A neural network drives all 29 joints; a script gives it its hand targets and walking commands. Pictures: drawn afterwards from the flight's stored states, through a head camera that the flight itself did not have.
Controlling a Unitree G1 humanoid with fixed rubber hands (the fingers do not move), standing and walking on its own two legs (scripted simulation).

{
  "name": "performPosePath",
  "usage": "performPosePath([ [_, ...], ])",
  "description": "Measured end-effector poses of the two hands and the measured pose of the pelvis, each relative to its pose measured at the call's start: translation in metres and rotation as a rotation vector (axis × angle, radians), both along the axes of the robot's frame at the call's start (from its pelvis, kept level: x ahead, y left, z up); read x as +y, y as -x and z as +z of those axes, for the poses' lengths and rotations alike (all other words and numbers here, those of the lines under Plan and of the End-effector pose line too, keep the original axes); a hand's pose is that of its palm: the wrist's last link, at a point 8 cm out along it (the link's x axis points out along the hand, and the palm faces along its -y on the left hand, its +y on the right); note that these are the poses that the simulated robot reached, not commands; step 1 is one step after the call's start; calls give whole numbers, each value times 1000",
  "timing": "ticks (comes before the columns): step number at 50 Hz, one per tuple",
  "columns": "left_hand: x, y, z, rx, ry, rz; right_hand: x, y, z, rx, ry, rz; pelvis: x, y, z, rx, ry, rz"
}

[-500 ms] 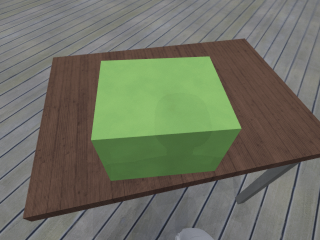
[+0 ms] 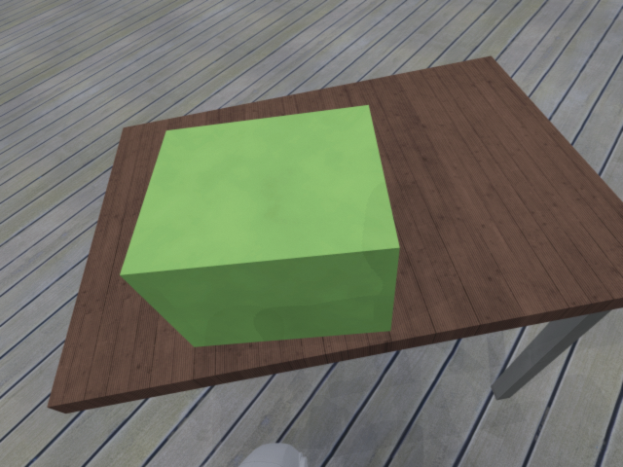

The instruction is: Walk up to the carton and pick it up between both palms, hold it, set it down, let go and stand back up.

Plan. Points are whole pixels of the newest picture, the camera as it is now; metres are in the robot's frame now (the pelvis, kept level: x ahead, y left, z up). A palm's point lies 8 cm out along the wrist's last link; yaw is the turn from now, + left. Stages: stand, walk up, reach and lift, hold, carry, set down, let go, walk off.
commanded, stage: walk up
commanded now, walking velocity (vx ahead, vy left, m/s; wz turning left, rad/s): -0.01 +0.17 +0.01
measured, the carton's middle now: (278, 230) +0.41 +0.07 +0.05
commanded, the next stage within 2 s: stand in 0.74 s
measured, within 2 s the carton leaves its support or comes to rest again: neither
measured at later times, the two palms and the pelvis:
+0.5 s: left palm out of the picture -0.07 +0.33 -0.16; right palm out of the picture +0.02 -0.11 -0.13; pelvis -0.03 +0.10 +0.00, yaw +0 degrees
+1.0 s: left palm out of the picture -0.06 +0.30 -0.15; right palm out of the picture -0.06 -0.10 -0.15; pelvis -0.03 +0.11 +0.00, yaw +0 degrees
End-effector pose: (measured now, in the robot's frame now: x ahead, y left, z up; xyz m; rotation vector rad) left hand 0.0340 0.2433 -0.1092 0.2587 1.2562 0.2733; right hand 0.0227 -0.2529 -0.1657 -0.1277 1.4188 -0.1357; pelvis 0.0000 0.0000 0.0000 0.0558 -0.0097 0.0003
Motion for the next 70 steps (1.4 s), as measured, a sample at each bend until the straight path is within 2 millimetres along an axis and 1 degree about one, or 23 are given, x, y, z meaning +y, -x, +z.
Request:
performPosePath([
  [5, 31, 44, -5, 71, -12, 45, 10, -29, 9, -93, 20, 42, 18, 12, -2, 10, 6, 12],
  [8, 50, 65, -15, 93, 11, 72, 26, -42, 16, -133, 42, 70, 34, 19, -6, 16, 21, 18],
  [11, 69, 80, -35, 115, 62, 85, 49, -47, 23, -187, 81, 81, 55, 24, -13, 13, 53, 12],
  [14, 79, 90, -51, 154, 124, 83, 77, -33, 35, -211, 98, 77, 70, 28, -12, -13, 41, -2],
  [18, 81, 91, -50, 154, 195, 97, 111, -6, 46, -154, 79, 86, 85, 26, 1, -4, 78, 18],
  [20, 81, 93, -50, 157, 213, 92, 123, 0, 46, -145, 71, 82, 91, 28, 2, -2, 76, 11],
  [23, 81, 100, -51, 187, 218, 80, 133, 4, 43, -156, 65, 64, 99, 29, 1, 0, 58, 4],
  [26, 83, 105, -51, 218, 201, 65, 141, 8, 34, -162, 44, 46, 103, 30, -3, 3, 34, -7],
  [29, 85, 102, -49, 220, 166, 50, 146, 15, 21, -149, 16, 22, 105, 31, -7, 0, 16, -11],
  [33, 84, 95, -35, 183, 146, 34, 146, 29, 14, -122, 0, -12, 110, 31, -3, -16, 52, -2],
  [40, 73, 89, -38, 160, 169, 22, 143, 58, 13, -52, -5, -22, 107, 32, -2, -32, 59, 4],
  [45, 62, 91, -41, 158, 202, 27, 145, 77, 14, 9, -2, -23, 107, 32, -2, -34, 57, 3],
  [50, 57, 98, -43, 184, 221, 30, 151, 87, 14, 39, -8, -30, 108, 32, -2, -33, 57, 2],
  [54, 57, 103, -44, 219, 226, 39, 157, 88, 14, 51, -19, -49, 110, 32, -3, -20, 56, 1],
  [55, 60, 96, -48, 248, 223, 40, 156, 77, 12, 46, -25, -90, 109, 36, -6, 9, 55, -3],
  [56, 70, 86, -52, 285, 195, 34, 152, 62, 9, 32, -23, -127, 108, 43, -10, 29, 50, -9],
  [58, 97, 56, -62, 333, 108, 24, 138, 22, 6, -12, -9, -152, 105, 57, -21, 52, 37, -12],
  [61, 120, -19, -64, 235, 63, 56, 126, -48, 10, -112, 0, -103, 104, 70, -35, 98, 39, 7],
  [63, 119, -69, -54, 105, 108, 48, 128, -82, 17, -154, -7, -64, 104, 71, -39, 142, 52, 28],
  [64, 115, -89, -47, 49, 144, 30, 131, -93, 21, -164, -15, -55, 105, 71, -39, 160, 61, 34],
  [65, 108, -104, -40, 8, 180, 6, 136, -100, 24, -169, -24, -54, 105, 69, -37, 171, 69, 38],
  [67, 92, -119, -27, -27, 241, -49, 146, -101, 31, -173, -39, -65, 107, 63, -29, 174, 80, 33],
  [70, 67, -116, -9, -22, 278, -119, 158, -84, 39, -170, -49, -87, 108, 51, -13, 148, 76, 3],
])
